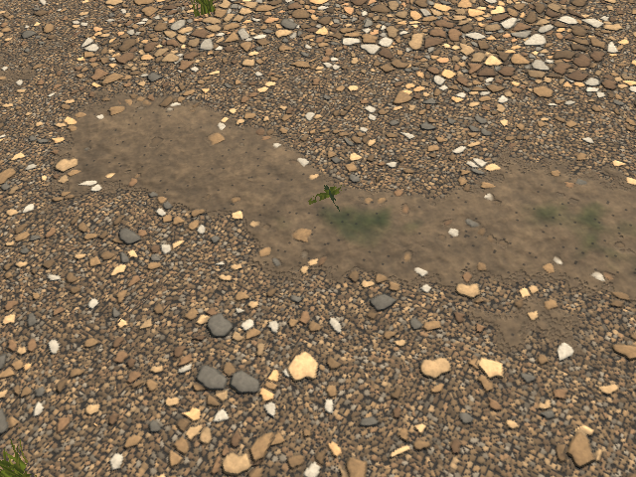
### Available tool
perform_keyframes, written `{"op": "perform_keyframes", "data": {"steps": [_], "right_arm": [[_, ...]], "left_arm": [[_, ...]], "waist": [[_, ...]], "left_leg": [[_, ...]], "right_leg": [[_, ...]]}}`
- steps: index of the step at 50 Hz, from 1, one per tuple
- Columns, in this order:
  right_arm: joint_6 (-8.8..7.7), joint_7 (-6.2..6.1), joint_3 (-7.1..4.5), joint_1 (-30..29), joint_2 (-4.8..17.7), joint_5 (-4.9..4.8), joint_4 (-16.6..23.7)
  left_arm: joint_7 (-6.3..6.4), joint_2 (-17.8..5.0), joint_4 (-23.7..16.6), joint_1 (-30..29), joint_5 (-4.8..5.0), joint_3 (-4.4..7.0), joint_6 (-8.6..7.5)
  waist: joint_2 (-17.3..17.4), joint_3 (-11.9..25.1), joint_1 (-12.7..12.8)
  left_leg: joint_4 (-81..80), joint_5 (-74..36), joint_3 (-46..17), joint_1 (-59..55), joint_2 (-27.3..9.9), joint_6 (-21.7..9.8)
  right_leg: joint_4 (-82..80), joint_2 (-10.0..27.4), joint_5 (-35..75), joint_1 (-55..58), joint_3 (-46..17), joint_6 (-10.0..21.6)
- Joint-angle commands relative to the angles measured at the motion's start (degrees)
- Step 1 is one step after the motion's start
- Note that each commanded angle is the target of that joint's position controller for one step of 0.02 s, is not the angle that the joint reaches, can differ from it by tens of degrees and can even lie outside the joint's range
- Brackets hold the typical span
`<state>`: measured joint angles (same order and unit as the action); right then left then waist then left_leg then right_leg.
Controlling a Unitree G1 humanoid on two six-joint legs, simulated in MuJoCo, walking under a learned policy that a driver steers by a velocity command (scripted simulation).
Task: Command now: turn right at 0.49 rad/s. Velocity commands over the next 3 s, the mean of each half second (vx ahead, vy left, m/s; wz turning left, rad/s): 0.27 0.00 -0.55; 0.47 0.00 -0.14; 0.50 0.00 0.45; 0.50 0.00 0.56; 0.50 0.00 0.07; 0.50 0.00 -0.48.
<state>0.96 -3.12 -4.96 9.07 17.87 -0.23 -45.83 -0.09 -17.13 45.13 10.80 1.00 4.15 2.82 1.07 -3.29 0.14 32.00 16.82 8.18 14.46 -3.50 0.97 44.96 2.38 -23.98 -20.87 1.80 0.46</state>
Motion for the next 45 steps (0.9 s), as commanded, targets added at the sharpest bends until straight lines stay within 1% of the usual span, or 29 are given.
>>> {"op": "perform_keyframes", "data": {"steps": [1, 2, 3, 4, 5, 6, 7, 8, 11, 13, 17, 22, 24, 26, 27, 28, 29, 30, 31, 32, 33, 34, 35, 36, 38, 40, 42, 43, 45], "right_arm": [[-0.11, 0.32, -1.59, -3.18, 6.65, -0.99, 3.20], [0.25, 0.77, -0.72, -0.71, 3.30, 0.78, 3.55], [-0.44, 0.82, -0.23, -5.32, 2.45, 1.33, 7.68], [-1.25, 0.93, -0.93, -8.04, 5.18, -0.33, 8.60], [-2.01, 1.21, -1.61, -8.58, 7.12, -1.35, 8.42], [-2.53, 1.03, -2.21, -7.33, 8.11, -0.85, 6.95], [-2.95, 0.86, -2.30, -6.72, 8.05, 0.00, 6.10], [-3.44, 1.18, -2.26, -6.62, 7.40, 0.33, 5.71], [-5.04, 2.07, -1.83, -7.31, 5.07, 0.27, 5.15], [-5.66, 2.31, -1.59, -8.57, 4.17, 0.26, 5.44], [-6.41, 2.91, -1.07, -11.38, 3.55, -0.38, 6.37], [-8.02, 4.14, -0.27, -16.27, 3.76, -1.01, 8.52], [-8.71, 4.59, -0.34, -14.92, 4.75, -1.21, 8.32], [-9.32, 4.83, -0.63, -11.42, 5.93, -0.99, 7.45], [-9.52, 4.67, -1.02, -7.65, 6.54, -0.67, 6.27], [-9.65, 4.22, -1.74, -2.08, 8.16, -0.23, 5.08], [-9.58, 3.80, -2.39, 7.80, 11.11, 0.54, 3.91], [-8.84, 4.28, -3.75, 13.56, 16.50, 0.91, 1.22], [-8.78, 4.81, -2.51, 12.09, 10.78, -0.78, 1.09], [-8.53, 4.68, -1.43, 9.77, 6.88, -0.91, 1.63], [-8.18, 4.56, -0.83, 7.60, 5.54, -0.30, 2.14], [-7.79, 4.44, -0.32, 6.41, 4.26, 0.05, 2.02], [-7.64, 4.23, 0.19, 5.95, 3.55, 0.59, 2.01], [-7.62, 4.13, 0.34, 6.01, 3.43, 0.58, 1.82], [-7.67, 3.97, 0.20, 6.86, 4.66, -0.33, 1.08], [-7.45, 3.66, -0.07, 7.32, 6.43, -0.81, 0.59], [-7.08, 3.51, -0.01, 8.62, 7.06, -1.17, 0.04], [-6.85, 3.46, 0.05, 9.94, 7.27, -1.36, -0.41], [-6.36, 3.28, -0.02, 12.82, 8.17, -1.64, -1.34]], "left_arm": [[-0.80, -6.36, -1.28, 6.90, -0.28, 2.30, -0.11], [0.08, -12.05, -2.07, 8.97, 0.05, 3.78, -0.31], [-0.31, -16.94, -4.46, 9.42, -1.27, 3.82, -1.96], [-0.89, -14.41, -4.79, 9.59, -2.19, 3.23, -3.70], [-0.71, -11.73, -4.83, 7.40, -1.47, 2.40, -4.79], [-0.17, -10.43, -5.26, 4.71, -0.57, 1.92, -5.15], [0.46, -9.69, -5.47, 3.53, -0.25, 1.51, -5.23], [0.97, -9.29, -5.57, 4.07, -0.49, 1.24, -5.32], [1.67, -8.72, -5.09, 8.08, -0.47, 1.18, -6.14], [1.86, -8.90, -4.69, 9.82, -0.19, 1.32, -6.39], [1.93, -9.65, -4.40, 11.10, 0.18, 1.76, -6.01], [1.90, -10.32, -3.96, 13.08, 0.60, 2.15, -5.31], [1.78, -10.03, -4.16, 12.48, 0.47, 2.03, -5.08], [1.62, -9.12, -3.99, 12.32, 0.35, 1.77, -4.85], [1.59, -8.03, -4.01, 12.11, 0.30, 1.39, -4.73], [1.50, -6.28, -4.27, 11.82, -0.14, 0.77, -4.82], [1.42, -3.33, -5.46, 11.16, -1.24, -0.42, -5.00], [1.54, -0.13, -7.26, 16.71, 0.42, -1.32, -5.85], [1.76, -6.17, -6.00, 16.17, 1.63, -0.23, -6.42], [1.59, -8.67, -6.05, 10.71, 1.64, 0.40, -6.66], [1.48, -7.99, -6.29, 7.75, 0.98, 0.22, -6.82], [1.13, -7.44, -7.06, 5.02, 0.06, 0.23, -7.14], [0.61, -6.68, -7.48, 4.31, -0.22, 0.20, -7.32], [0.22, -5.50, -7.64, 4.37, -0.17, -0.09, -7.37], [-0.27, -3.24, -8.68, 2.72, -0.50, -0.92, -7.31], [-0.58, -1.88, -10.51, -1.22, -1.00, -1.74, -7.61], [-1.07, -0.77, -12.02, -5.91, -0.91, -2.37, -8.16], [-1.32, -0.67, -12.72, -8.14, -0.73, -2.45, -8.44], [-1.80, -1.53, -13.80, -10.90, -0.29, -2.16, -8.77]], "waist": [[0.75, 5.27, 3.07], [-14.65, 3.97, 2.09], [-19.34, 5.99, 2.66], [-11.98, 6.47, 4.29], [-9.57, 2.64, 2.88], [-7.43, 0.80, 1.44], [-7.93, 0.49, 0.96], [-8.13, 1.08, 0.79], [-6.30, 2.74, 1.68], [-6.72, 2.71, 2.20], [-9.21, 1.12, 3.31], [-8.90, -0.42, 5.27], [-9.82, 0.34, 4.51], [-11.36, 1.46, 2.79], [-11.16, 2.95, 0.82], [-10.34, 6.76, -1.89], [-3.43, 14.99, -6.08], [16.44, 19.00, -3.04], [11.78, 13.17, -3.66], [7.34, 6.11, -4.49], [3.89, 3.66, -3.83], [2.93, 1.49, -3.28], [3.85, 1.56, -2.14], [5.04, 1.79, -1.59], [5.17, 1.18, -1.37], [3.98, 0.38, -1.98], [3.66, -0.15, -3.35], [3.40, -0.38, -3.97], [3.63, -0.52, -4.41]], "left_leg": [[2.68, -7.16, -3.21, 4.64, -8.48, -4.97], [19.88, 13.67, 2.46, 18.57, -2.03, 0.82], [32.40, 24.25, -6.86, 28.67, 5.13, 2.36], [36.15, 20.24, -13.13, 31.40, 3.27, 0.74], [34.33, 13.28, -13.96, 33.45, 1.35, -1.10], [32.12, 7.50, -13.54, 33.24, 0.19, -1.42], [28.94, 2.67, -13.88, 31.58, -0.46, -1.08], [27.03, -1.43, -13.68, 29.05, -0.15, -0.70], [19.30, -9.72, -13.08, 27.67, 1.36, 0.48], [13.84, -12.44, -13.19, 27.10, 2.06, 1.50], [4.56, -14.41, -13.31, 23.21, 3.15, 3.44], [-3.01, -12.47, -13.37, 19.27, 4.10, 3.11], [-5.04, -12.08, -12.79, 14.19, 4.50, 2.15], [-6.74, -11.50, -11.25, 8.14, 4.47, 0.32], [-9.18, -12.27, -10.13, 2.58, 4.79, -1.18], [-9.33, -11.81, -11.48, -6.88, 2.83, -3.48], [-8.30, -7.29, -21.73, -21.10, -6.59, -7.66], [-14.10, 4.32, -48.00, -34.92, -17.77, -16.85], [-17.35, 13.59, -52.11, -32.28, -19.05, -17.03], [-17.43, 10.93, -43.25, -26.70, -16.27, -14.97], [-18.07, 4.65, -36.49, -22.01, -13.53, -13.69], [-19.11, -1.40, -32.50, -18.21, -11.73, -13.51], [-20.12, -5.91, -29.14, -15.54, -10.21, -12.96], [-21.02, -9.36, -27.09, -13.99, -9.32, -13.04], [-22.61, -15.81, -23.64, -11.70, -9.09, -14.01], [-23.67, -20.69, -20.05, -9.95, -8.36, -13.99], [-23.95, -22.81, -16.61, -7.37, -6.15, -12.65], [-23.88, -22.84, -15.94, -6.22, -5.50, -12.15], [-23.47, -23.21, -17.24, -6.86, -6.83, -11.74]], "right_leg": [[-15.17, -2.95, 11.21, 12.39, 1.12, 2.24], [-23.33, 7.80, 18.43, 19.03, -18.09, 7.88], [-29.66, 19.14, 12.20, 17.57, -41.40, 19.97], [-34.18, 19.15, -7.55, 17.26, -43.79, 21.06], [-35.74, 17.02, -19.93, 16.07, -40.74, 17.44], [-35.50, 14.96, -19.92, 15.35, -37.07, 14.03], [-35.71, 12.90, -16.47, 14.76, -33.54, 12.17], [-36.23, 10.89, -12.83, 14.57, -30.77, 11.15], [-36.31, 8.77, -0.89, 18.66, -25.75, 10.83], [-36.09, 8.07, 3.08, 19.53, -24.16, 10.85], [-35.55, 6.87, 4.63, 16.50, -23.50, 11.12], [-32.44, 7.01, 5.06, 15.51, -26.55, 11.81], [-31.01, 7.17, 7.64, 15.03, -27.59, 11.35], [-28.40, 7.72, 14.34, 15.11, -27.95, 10.58], [-25.28, 6.37, 19.19, 14.76, -26.92, 9.54], [-18.24, 3.64, 24.69, 12.30, -24.40, 7.76], [-1.71, 0.04, 19.23, 5.05, -19.58, 5.51], [15.95, -9.15, -6.22, -14.43, -13.14, 1.34], [23.52, -5.41, -8.02, -22.96, -14.32, 1.03], [25.09, -3.06, -3.07, -25.16, -14.08, 1.47], [24.24, -1.08, 1.06, -24.09, -12.05, 1.46], [21.71, 0.31, 3.75, -23.73, -10.77, 1.25], [19.60, 1.83, 5.69, -21.50, -9.78, 1.19], [17.70, 2.34, 6.52, -20.12, -8.50, 0.90], [13.13, 3.03, 7.37, -20.24, -6.06, -0.19], [5.71, 3.14, 11.80, -19.62, -4.21, -1.06], [-3.37, 1.96, 19.13, -15.41, -2.37, -1.09], [-7.24, 0.79, 22.44, -12.66, -1.71, -1.18], [-11.40, -0.76, 26.09, -9.17, -1.98, -1.08]]}}
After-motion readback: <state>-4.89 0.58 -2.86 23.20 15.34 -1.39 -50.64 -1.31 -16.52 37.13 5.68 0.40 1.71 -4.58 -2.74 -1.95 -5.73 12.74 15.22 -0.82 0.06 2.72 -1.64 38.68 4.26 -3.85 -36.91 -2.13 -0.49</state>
